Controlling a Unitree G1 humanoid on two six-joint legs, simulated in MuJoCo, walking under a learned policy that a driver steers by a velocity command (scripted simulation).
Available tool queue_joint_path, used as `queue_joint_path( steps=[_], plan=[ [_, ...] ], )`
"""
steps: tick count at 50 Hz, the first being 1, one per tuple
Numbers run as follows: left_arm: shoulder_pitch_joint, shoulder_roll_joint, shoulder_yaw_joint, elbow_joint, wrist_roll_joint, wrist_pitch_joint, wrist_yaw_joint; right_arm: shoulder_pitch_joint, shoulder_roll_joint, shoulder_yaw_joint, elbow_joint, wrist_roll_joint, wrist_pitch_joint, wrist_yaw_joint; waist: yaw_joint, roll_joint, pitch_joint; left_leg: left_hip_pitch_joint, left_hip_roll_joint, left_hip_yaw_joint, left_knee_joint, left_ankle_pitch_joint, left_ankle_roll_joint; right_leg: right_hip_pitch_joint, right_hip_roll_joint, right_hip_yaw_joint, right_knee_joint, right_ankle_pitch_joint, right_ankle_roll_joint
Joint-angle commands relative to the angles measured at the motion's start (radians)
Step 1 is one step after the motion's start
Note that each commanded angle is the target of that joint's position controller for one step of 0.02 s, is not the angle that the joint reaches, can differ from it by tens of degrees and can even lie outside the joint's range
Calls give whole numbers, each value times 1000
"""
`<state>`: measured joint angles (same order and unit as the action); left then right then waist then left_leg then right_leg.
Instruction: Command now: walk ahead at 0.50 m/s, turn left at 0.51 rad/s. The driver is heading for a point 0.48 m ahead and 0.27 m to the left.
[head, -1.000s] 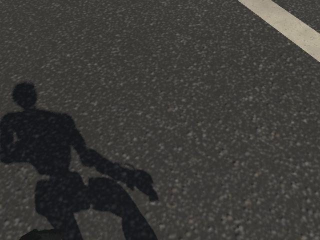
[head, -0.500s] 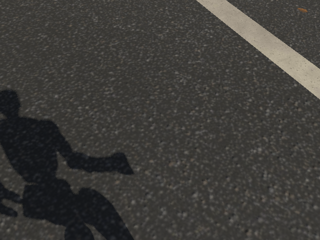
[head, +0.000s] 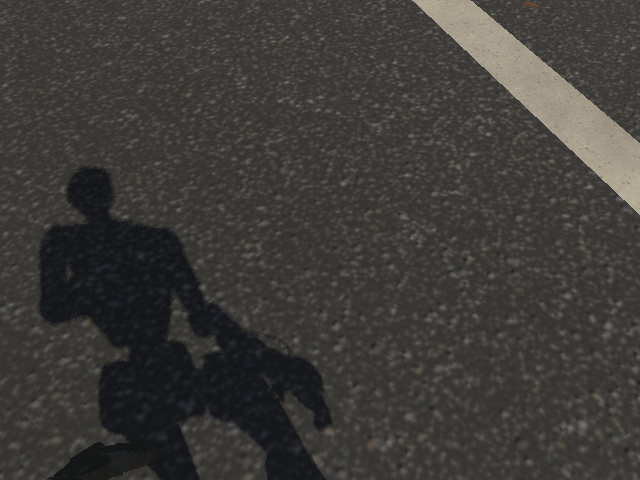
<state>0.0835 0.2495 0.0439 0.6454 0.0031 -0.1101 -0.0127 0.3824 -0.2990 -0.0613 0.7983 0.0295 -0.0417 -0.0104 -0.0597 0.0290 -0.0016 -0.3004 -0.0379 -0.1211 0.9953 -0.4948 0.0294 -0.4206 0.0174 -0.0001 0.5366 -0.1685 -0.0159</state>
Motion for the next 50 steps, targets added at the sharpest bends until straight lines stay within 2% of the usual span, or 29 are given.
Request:
queue_joint_path(
  steps=[1, 2, 4, 6, 12, 17, 19, 20, 21, 22, 23, 24, 25, 26, 27, 28, 29, 32, 35, 37, 40, 43, 44, 45, 46, 47, 48, 49, 50],
  plan=[
    [190, 117, 42, 0, 2, 7, 8, -68, -119, -28, -112, 2, -15, 1, 120, -108, -75, -493, 109, -2, 277, 118, -12, 479, -340, 425, -266, -143, -170],
    [153, 96, 37, 8, 5, 8, 6, -92, -107, -31, -124, -6, -10, 4, 99, -114, -27, -476, 131, -3, 234, 162, -18, 403, -306, 345, -293, -62, -167],
    [125, 91, 38, 23, 8, 0, 8, -85, -69, -28, -133, 1, 6, 13, 68, -149, -2, -412, 156, 11, 196, 204, -28, 311, -277, 226, -344, 41, -162],
    [128, 113, 47, 42, 5, -7, 10, -111, -48, -23, -153, -3, 17, 15, 60, -122, 12, -427, 162, 17, 150, 244, -43, 292, -283, 150, -373, 131, -177],
    [154, 176, 66, 90, 1, 5, 22, -259, -24, -7, -200, -8, 12, 42, 102, -85, 41, -398, 154, 71, -165, 491, -40, 330, -267, -50, -384, 226, -153],
    [206, 223, 83, 129, -25, 28, 23, -371, -39, -10, -259, -6, 14, 66, 127, -87, 77, -367, 126, 139, -321, 422, 16, 448, -307, -125, -335, 292, -114],
    [200, 254, 92, 132, -34, 40, 26, -335, -70, -26, -266, -12, 20, 69, 88, -116, 37, -260, 67, 197, -344, 315, 57, 482, -307, -165, -213, 595, -93],
    [193, 266, 95, 132, -40, 48, 28, -247, -98, -44, -249, -13, 23, 66, 33, -119, -17, -135, 21, 230, -369, 291, 84, 476, -292, -192, -74, 748, -78],
    [190, 249, 87, 129, -41, 53, 31, -79, -149, -76, -202, -9, 27, 57, -55, -95, -103, 108, -30, 241, -425, 349, 121, 391, -253, -225, 141, 769, -47],
    [214, 192, 64, 111, -7, 48, 33, 77, -239, -108, -167, -3, 37, 35, -107, 41, -193, 418, 102, 12, -440, 376, 184, 122, -205, -230, 469, 398, 3],
    [295, 63, 19, 46, 23, 19, 18, 18, -340, -110, -190, 0, 21, 35, 28, 277, -304, 683, 341, -591, -585, 160, 381, -288, 3, -81, 790, -438, 57],
    [168, 162, 35, 41, -18, -13, 7, 49, -241, -85, -211, -5, 7, 42, -67, 132, -361, 692, 365, -690, -705, 53, 369, -390, -19, 95, 867, -409, 39],
    [93, 194, 43, 16, -47, -28, 3, 13, -193, -69, -198, -13, -7, 44, -62, 93, -213, 585, 340, -551, -713, 125, 324, -453, -58, 82, 838, -309, 16],
    [88, 177, 36, 21, -30, -35, 11, -46, -167, -59, -202, -11, -13, 42, -16, 9, -141, 438, 299, -440, -705, 229, 291, -402, -101, 83, 753, -224, 9],
    [94, 181, 41, 32, -3, -32, 19, -111, -138, -50, -212, -15, -13, 39, 27, -5, -90, 303, 259, -344, -710, 345, 267, -327, -128, 83, 668, -176, 17],
    [115, 185, 46, 35, 4, -21, 17, -146, -119, -42, -228, -28, -14, 34, 61, 18, -76, 217, 233, -297, -730, 420, 261, -258, -145, 91, 630, -141, 22],
    [124, 179, 47, 37, 7, -10, 17, -160, -117, -41, -231, -30, -15, 31, 75, 26, -70, 171, 220, -277, -749, 466, 265, -227, -143, 86, 596, -125, 33],
    [100, 141, 36, 37, 18, 15, 20, -150, -136, -44, -210, -30, -21, 12, 84, 13, -33, 81, 194, -155, -749, 765, 262, -207, -118, 47, 468, -45, 77],
    [13, 92, 15, 26, 19, 14, 13, -121, -137, -44, -176, -22, -8, -6, 50, 33, -32, 35, 117, -24, -699, 897, 188, -117, -72, 15, 223, 165, 84],
    [-43, 87, 9, 19, 10, 8, -1, -76, -136, -42, -151, -20, 1, -14, 13, 51, -50, 49, 118, -29, -686, 834, 162, -57, -38, 9, 111, 309, 74],
    [-76, 113, 17, 10, 9, 5, -15, -55, -124, -36, -124, -22, 8, -15, 1, 61, -47, 139, 161, -90, -633, 781, 153, -57, -29, 37, 20, 300, 44],
    [-14, 143, 32, 25, 23, -4, -20, -81, -108, -31, -114, -25, 12, -16, 45, 69, -59, 212, 176, -142, -506, 804, 130, 4, -21, 37, -71, 242, -10],
    [35, 153, 36, 39, 32, -10, -16, -91, -95, -26, -117, -25, 12, -15, 73, 49, -82, 200, 128, -123, -426, 816, 99, 109, -31, 29, -135, 401, -33],
    [76, 204, 43, 34, 50, -16, -10, -53, -63, -15, -134, -44, 5, -13, 60, -39, -179, 106, 55, -101, -277, 644, 55, 323, -157, 136, -64, 789, -92],
    [123, 190, 36, 42, 61, -2, -3, 91, -29, 0, -100, -34, 2, -12, 44, -207, -314, -86, -31, -61, -29, 195, -23, 588, -351, 340, -17, 1005, -276],
    [165, 108, 18, 63, 27, 15, -7, 97, -78, -4, -89, -33, 13, -8, 69, -251, -380, -148, -30, -56, 90, -211, -64, 605, -419, 471, -62, 882, -338],
    [132, 96, 10, 63, 3, 29, -11, 35, -128, -20, -99, -20, 32, -7, 74, -167, -303, -190, 8, -69, 141, -204, -81, 520, -390, 476, -107, 578, -306],
    [81, 96, 7, 59, 3, 43, -10, -32, -122, -23, -104, -15, 56, -14, 70, -117, -215, -218, 32, -38, 156, -157, -97, 421, -351, 441, -154, 340, -263],
    [15, 89, 0, 51, 6, 55, -10, -61, -111, -23, -109, -20, 79, -18, 52, -106, -132, -208, 58, -16, 93, -123, -104, 295, -318, 392, -206, 160, -229]
  ],
)
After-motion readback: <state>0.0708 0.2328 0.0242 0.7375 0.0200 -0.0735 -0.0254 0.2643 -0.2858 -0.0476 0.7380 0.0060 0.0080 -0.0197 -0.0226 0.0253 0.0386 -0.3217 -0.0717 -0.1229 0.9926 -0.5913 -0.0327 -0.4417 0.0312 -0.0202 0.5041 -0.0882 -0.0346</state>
